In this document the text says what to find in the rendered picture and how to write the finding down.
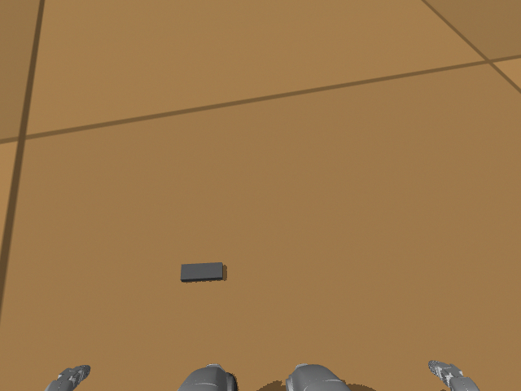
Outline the left robot hand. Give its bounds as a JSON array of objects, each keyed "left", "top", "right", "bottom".
[{"left": 44, "top": 365, "right": 90, "bottom": 391}]

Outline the right robot hand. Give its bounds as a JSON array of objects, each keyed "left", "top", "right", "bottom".
[{"left": 428, "top": 360, "right": 480, "bottom": 391}]

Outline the small box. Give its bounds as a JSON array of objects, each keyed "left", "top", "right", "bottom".
[{"left": 181, "top": 262, "right": 223, "bottom": 282}]

